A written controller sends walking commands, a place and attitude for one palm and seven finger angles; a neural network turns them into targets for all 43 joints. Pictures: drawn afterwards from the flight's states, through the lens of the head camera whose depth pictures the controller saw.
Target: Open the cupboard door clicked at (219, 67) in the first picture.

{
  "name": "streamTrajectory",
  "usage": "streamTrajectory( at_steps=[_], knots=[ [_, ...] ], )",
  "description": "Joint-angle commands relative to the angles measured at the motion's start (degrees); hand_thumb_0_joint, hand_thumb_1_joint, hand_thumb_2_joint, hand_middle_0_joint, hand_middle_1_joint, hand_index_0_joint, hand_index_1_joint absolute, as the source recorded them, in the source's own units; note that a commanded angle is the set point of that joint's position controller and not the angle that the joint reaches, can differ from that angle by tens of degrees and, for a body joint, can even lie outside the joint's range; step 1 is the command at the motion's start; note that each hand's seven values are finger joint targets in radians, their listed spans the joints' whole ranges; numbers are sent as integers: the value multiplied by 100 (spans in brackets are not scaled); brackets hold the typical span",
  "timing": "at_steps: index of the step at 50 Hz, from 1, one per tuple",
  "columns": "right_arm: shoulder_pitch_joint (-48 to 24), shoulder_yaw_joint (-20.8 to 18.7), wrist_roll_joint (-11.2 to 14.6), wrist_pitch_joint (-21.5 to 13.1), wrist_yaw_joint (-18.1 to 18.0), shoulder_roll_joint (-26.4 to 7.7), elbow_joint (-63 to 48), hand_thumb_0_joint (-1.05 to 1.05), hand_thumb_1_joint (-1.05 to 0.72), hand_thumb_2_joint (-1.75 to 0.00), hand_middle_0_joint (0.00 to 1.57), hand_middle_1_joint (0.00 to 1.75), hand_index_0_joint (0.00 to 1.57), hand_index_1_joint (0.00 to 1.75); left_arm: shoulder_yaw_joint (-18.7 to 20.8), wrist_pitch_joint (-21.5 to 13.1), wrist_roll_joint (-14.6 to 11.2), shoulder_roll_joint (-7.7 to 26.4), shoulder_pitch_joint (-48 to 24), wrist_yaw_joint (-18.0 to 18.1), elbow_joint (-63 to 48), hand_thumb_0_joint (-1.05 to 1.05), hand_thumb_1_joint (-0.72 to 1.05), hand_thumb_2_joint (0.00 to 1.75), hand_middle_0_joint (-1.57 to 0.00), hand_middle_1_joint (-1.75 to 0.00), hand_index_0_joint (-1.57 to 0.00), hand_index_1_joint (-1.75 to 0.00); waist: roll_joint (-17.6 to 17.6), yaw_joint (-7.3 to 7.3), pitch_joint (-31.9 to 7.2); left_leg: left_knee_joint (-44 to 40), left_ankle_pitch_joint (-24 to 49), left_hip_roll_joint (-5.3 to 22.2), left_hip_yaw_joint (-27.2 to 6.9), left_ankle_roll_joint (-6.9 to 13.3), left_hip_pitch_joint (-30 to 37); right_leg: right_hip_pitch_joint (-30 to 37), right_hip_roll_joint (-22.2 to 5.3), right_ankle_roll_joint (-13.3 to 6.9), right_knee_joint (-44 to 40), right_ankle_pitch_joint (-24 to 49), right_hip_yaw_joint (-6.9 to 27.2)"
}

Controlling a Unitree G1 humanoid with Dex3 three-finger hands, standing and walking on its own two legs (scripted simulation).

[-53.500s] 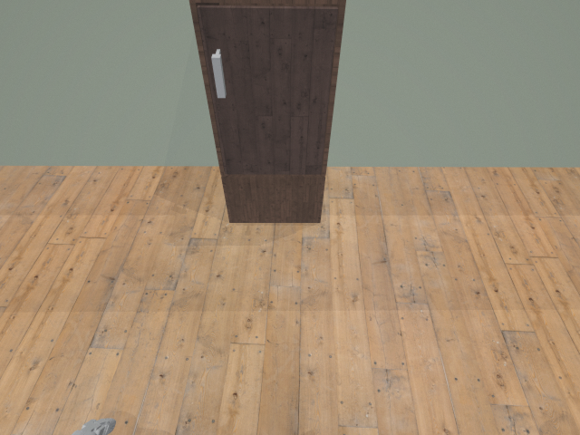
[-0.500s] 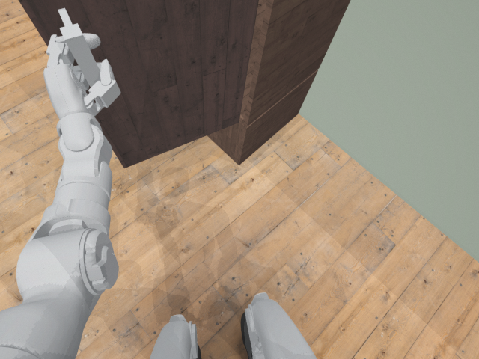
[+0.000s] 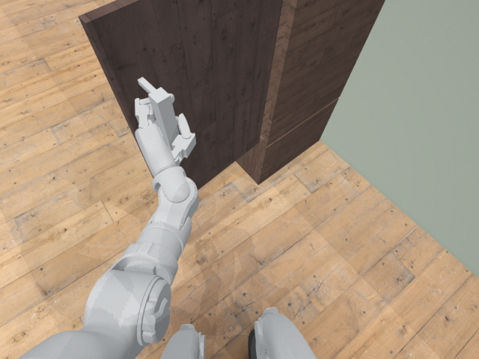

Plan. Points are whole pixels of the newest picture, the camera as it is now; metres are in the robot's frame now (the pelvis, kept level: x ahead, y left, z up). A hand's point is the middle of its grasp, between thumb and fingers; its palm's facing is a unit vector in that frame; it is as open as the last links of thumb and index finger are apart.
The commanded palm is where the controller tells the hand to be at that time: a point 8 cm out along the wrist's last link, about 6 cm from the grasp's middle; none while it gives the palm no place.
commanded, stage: open thumb and fingers to let go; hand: left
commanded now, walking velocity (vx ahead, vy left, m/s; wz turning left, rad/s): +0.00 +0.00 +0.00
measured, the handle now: (159, 114) +0.52 +0.11 +0.06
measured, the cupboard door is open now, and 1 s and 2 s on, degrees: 94 93 94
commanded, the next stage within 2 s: slide the hand sideways off the handle in 0.90 s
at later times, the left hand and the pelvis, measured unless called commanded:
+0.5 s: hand (177, 124) +0.50 +0.08 +0.05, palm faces +0.42 -0.91 -0.02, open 10.8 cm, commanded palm +0.46 +0.10 +0.04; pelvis +0.00 +0.01 -0.01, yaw +1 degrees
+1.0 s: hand (180, 131) +0.49 +0.07 +0.05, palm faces +0.37 -0.93 -0.03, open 14.4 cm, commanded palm +0.46 +0.10 +0.04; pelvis +0.00 +0.02 -0.01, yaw +0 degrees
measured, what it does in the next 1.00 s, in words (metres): stands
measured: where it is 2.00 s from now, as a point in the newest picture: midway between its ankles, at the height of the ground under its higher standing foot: outside the picture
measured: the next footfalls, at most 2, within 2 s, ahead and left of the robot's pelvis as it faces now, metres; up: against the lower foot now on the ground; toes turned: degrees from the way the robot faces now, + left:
none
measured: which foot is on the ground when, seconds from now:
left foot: down 0.00-1.00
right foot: down 0.00-1.00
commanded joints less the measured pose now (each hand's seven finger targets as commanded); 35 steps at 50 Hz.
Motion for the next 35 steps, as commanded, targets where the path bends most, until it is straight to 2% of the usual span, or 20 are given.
streamTrajectory(
  at_steps=[1,2,3,4,5,7,9,10,11,15,16,20,22,24,26,27,29,31,33,35],
  knots=[
    [455,-231,-12,-135,-164,-711,-276,0,-90,-90,20,30,20,30,-258,-354,391,228,-2929,176,-824,0,90,90,-40,-135,-40,-135,-246,-424,-2016,-699,674,-117,331,128,452,2012,-99,123,-901,768,172],
    [416,-221,-33,-139,-189,-691,-226,0,-90,-90,20,30,20,30,-232,-383,467,247,-3067,247,-622,0,90,90,-40,-135,-40,-135,-265,-478,-1881,-678,586,-127,333,137,375,1915,-108,129,-902,671,166],
    [402,-228,-55,-141,-224,-701,-197,0,-90,-90,20,30,20,30,-156,-448,537,372,-3266,299,-584,0,90,90,-40,-135,-40,-135,-323,-519,-1963,-634,572,-130,324,148,339,1899,-121,136,-881,655,196],
    [355,-216,-46,-128,-278,-715,-194,0,-90,-90,20,30,20,30,20,-493,590,699,-3543,352,-513,0,90,90,-40,-135,-40,-135,-283,-568,-2013,-617,422,-132,331,157,242,1874,-132,151,-891,499,262],
    [371,-216,-59,-121,-331,-702,-183,0,-90,-90,20,30,20,30,18,-557,638,755,-3641,364,-549,0,83,87,-40,-134,-40,-134,-317,-610,-2063,-611,425,-121,325,178,294,1849,-120,158,-895,517,276],
    [301,-188,-73,-132,-353,-677,-193,0,-90,-90,20,30,20,30,-173,-562,679,508,-3520,345,-186,0,69,81,-38,-133,-38,-133,-175,-617,-2125,-623,478,-138,333,153,314,1794,-108,140,-850,529,203],
    [318,-194,-63,-131,-374,-712,-193,0,-90,-90,20,30,20,30,-144,-572,616,585,-3655,271,-110,0,55,75,-38,-131,-38,-131,-225,-642,-2342,-614,547,-128,311,146,406,1840,-97,141,-841,571,186],
    [363,-192,-76,-140,-376,-714,-210,0,-90,-90,20,30,20,30,-253,-597,579,466,-3738,220,-148,0,48,72,-37,-130,-37,-130,-117,-665,-2502,-630,674,-117,292,139,576,1803,-83,131,-826,677,152],
    [379,-190,-65,-146,-361,-715,-188,0,-90,-90,20,30,20,30,-258,-573,501,418,-3756,168,-51,0,41,69,-36,-130,-36,-130,2,-643,-2598,-626,775,-117,297,116,651,1790,-86,128,-799,770,119],
    [575,-189,-75,-147,-306,-773,-147,0,-90,-90,20,30,20,30,-171,-520,243,373,-3831,-5,50,0,13,57,-35,-127,-35,-127,-44,-655,-2784,-601,1170,-83,227,94,865,1793,-58,130,-739,1094,46],
    [578,-189,-67,-144,-279,-765,-125,0,-90,-90,20,30,20,30,-206,-511,254,325,-3757,-28,128,0,6,54,-34,-126,-34,-126,90,-613,-2793,-584,1226,-87,235,73,871,1745,-63,118,-692,1132,32],
    [685,-208,-107,-112,-214,-800,-63,0,-90,-90,20,30,20,30,-275,-525,344,217,-3825,3,257,0,-22,42,-32,-123,-32,-123,-57,-705,-2524,-577,1239,-39,146,71,866,1476,-37,110,-659,1033,-41],
    [701,-228,-130,-106,-168,-794,-52,0,-90,-90,20,30,20,30,-360,-551,368,95,-3835,29,170,0,-36,36,-31,-122,-31,-122,229,-656,-2595,-559,1443,-37,156,35,1026,1393,-40,84,-623,1134,-71],
    [756,-250,-140,-81,-139,-810,-35,0,-90,-90,20,30,20,30,-325,-550,351,100,-3733,27,155,0,-50,30,-30,-120,-30,-120,119,-647,-2653,-547,1563,-22,138,21,1078,1440,-28,78,-605,1198,-98],
    [780,-250,-142,-71,-126,-804,-41,0,-90,-90,20,30,20,30,-296,-538,329,105,-3603,24,178,0,-50,30,-30,-120,-30,-120,65,-615,-2652,-559,1665,-22,164,19,1069,1517,-22,82,-595,1315,-106],
    [794,-253,-139,-57,-118,-804,-46,0,-90,-90,20,30,20,30,-254,-550,338,159,-3567,28,90,0,-50,30,-29,-115,-29,-115,123,-559,-2670,-573,1696,-19,155,8,1077,1553,-21,71,-578,1339,-102],
    [788,-261,-135,-36,-95,-796,-45,0,-90,-90,20,30,20,30,-361,-543,342,12,-3479,22,85,0,-50,30,-27,-105,-27,-105,116,-571,-2494,-607,1769,8,134,-13,1146,1469,-6,56,-583,1330,-144],
    [802,-262,-146,-30,-86,-795,-43,0,-90,-90,20,30,20,30,-422,-540,327,-75,-3453,30,45,0,-50,30,-26,-95,-26,-95,100,-572,-2521,-602,1805,12,124,-13,1188,1438,-3,62,-581,1326,-153],
    [794,-263,-137,-11,-77,-801,-62,0,-90,-90,20,30,20,30,-304,-544,322,41,-3344,62,-33,0,-50,30,-24,-85,-24,-85,156,-486,-2508,-643,1808,13,116,-39,1184,1488,2,40,-562,1310,-163],
    [807,-278,-160,-10,-70,-791,-75,0,-90,-90,20,30,20,30,-420,-568,308,-108,-3360,63,-217,0,-50,30,-22,-75,-22,-75,178,-521,-2597,-601,2014,47,98,-58,1360,1408,5,43,-529,1405,-183]
  ],
)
